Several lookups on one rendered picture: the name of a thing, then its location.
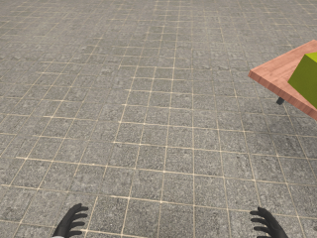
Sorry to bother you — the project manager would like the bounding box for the robot right hand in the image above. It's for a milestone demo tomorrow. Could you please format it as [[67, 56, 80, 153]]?
[[250, 206, 288, 238]]

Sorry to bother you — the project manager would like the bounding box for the carton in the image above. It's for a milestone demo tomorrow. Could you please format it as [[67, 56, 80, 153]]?
[[288, 52, 317, 109]]

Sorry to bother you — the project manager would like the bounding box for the robot left hand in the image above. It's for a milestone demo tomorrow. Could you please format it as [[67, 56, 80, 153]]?
[[52, 202, 89, 238]]

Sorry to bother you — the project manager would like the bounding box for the table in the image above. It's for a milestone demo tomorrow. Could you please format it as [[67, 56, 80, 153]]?
[[248, 40, 317, 121]]

